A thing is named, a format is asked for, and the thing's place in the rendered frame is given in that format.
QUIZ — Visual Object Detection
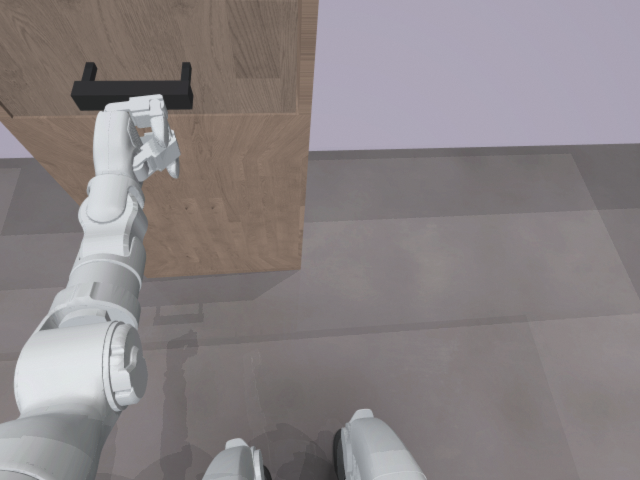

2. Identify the left robot forearm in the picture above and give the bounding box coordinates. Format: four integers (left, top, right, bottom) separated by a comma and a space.
14, 174, 148, 413

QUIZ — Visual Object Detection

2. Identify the left robot hand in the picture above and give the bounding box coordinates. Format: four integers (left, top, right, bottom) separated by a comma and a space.
93, 94, 181, 188

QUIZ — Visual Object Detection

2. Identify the robot left thigh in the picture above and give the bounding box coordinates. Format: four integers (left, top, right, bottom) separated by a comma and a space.
202, 446, 265, 480

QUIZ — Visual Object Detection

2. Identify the handle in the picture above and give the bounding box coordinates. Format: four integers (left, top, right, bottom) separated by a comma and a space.
71, 62, 193, 111

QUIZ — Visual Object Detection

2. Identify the robot left upper arm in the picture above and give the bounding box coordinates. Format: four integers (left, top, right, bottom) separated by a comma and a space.
0, 321, 148, 480

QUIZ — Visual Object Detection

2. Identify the robot left shin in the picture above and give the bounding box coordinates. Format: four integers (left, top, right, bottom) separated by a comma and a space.
225, 438, 251, 450

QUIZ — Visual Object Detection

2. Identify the cabinet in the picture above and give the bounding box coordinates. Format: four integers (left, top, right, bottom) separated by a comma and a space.
0, 0, 319, 278

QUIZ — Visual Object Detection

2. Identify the drawer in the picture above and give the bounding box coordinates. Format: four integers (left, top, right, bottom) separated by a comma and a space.
0, 0, 298, 116

